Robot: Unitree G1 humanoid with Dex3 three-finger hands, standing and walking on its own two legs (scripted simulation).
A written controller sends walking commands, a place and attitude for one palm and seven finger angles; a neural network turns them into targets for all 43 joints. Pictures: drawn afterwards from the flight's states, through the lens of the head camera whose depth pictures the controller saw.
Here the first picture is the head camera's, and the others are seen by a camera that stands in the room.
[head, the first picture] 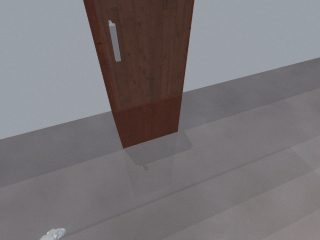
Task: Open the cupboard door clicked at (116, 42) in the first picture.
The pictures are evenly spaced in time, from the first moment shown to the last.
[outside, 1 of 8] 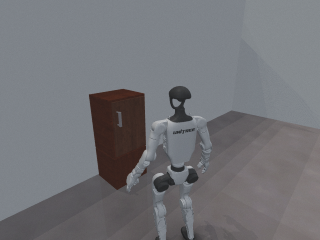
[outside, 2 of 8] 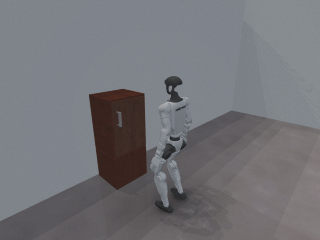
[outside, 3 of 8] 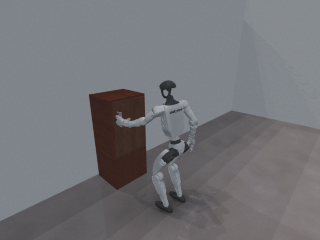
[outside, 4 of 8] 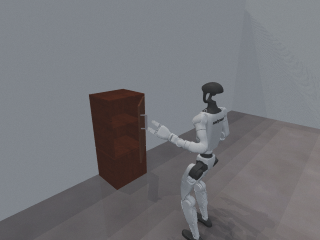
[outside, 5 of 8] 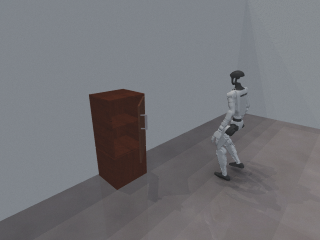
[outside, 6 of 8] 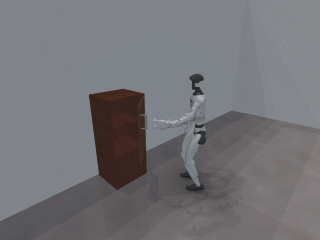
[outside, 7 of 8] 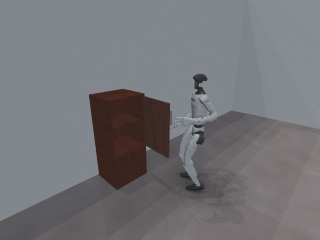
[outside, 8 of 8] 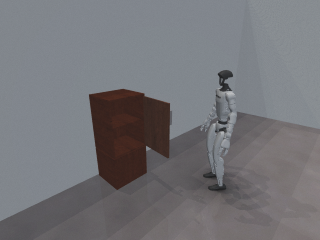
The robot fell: no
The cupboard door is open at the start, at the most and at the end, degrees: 0 86 85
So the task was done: yes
